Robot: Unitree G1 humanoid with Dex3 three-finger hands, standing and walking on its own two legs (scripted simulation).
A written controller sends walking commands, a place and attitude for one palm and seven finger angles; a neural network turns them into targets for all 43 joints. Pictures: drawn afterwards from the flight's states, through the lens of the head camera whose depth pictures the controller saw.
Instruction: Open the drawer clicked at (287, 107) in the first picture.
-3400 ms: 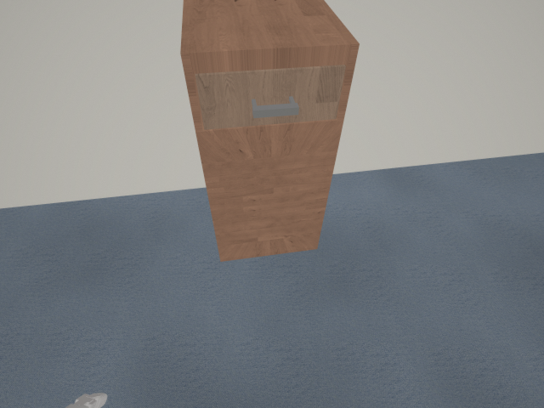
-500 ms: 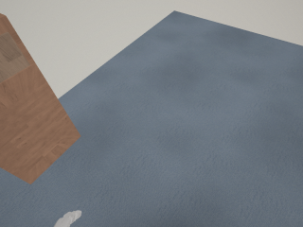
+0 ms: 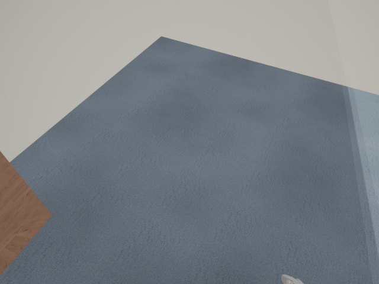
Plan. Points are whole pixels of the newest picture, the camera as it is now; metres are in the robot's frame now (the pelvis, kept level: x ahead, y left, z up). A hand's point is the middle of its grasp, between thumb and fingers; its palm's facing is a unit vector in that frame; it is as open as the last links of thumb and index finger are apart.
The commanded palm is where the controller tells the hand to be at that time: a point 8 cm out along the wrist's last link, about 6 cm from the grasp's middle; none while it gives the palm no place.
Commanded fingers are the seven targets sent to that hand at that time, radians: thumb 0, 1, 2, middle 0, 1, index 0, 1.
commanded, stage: walk to a spot facing it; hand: left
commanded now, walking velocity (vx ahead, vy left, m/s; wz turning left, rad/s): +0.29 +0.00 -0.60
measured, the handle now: out of the picture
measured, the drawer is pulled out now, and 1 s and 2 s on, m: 0.00 0.00 0.00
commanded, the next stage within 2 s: turn to face it in 0.60 s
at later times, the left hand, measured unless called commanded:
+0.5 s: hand (170, 204) +0.37 +0.08 -0.16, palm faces -0.38 -0.91 -0.14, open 7.4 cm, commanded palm none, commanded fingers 0.00 0.90 0.90 -0.20 -0.30 -0.20 -0.30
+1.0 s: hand (172, 187) +0.43 +0.08 -0.18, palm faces -0.29 -0.94 -0.16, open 7.4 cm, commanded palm none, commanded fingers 0.00 0.90 0.90 -0.20 -0.30 -0.20 -0.30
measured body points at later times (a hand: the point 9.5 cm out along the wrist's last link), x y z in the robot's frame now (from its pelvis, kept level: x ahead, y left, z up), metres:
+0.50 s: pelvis +0.17 -0.03 -0.01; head +0.22 -0.04 +0.44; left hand +0.39 +0.13 -0.15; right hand -0.04 -0.18 -0.14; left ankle +0.04 +0.10 -0.72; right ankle +0.25 -0.14 -0.72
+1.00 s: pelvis +0.33 -0.07 +0.00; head +0.34 -0.05 +0.45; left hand +0.45 +0.13 -0.16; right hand +0.33 -0.32 -0.14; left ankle +0.42 +0.00 -0.73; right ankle +0.25 -0.14 -0.73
